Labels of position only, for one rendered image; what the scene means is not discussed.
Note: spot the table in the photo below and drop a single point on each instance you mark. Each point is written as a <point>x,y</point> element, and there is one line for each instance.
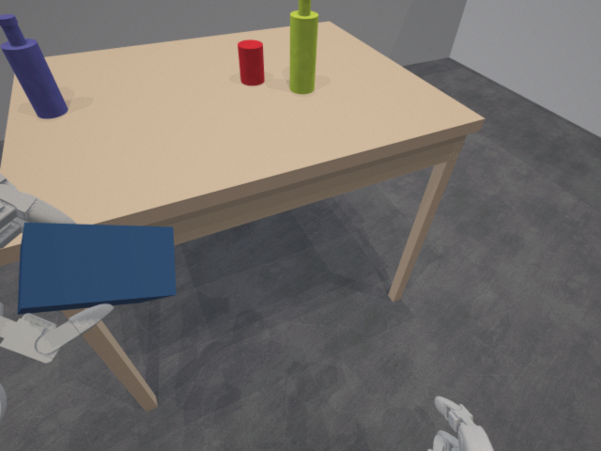
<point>166,134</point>

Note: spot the left robot hand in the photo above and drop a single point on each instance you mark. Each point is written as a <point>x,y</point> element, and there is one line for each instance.
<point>33,336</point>

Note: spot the sponge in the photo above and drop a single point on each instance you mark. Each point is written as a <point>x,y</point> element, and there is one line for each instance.
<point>72,266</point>

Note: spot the right robot hand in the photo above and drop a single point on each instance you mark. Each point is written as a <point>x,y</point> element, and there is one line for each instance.
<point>470,436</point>

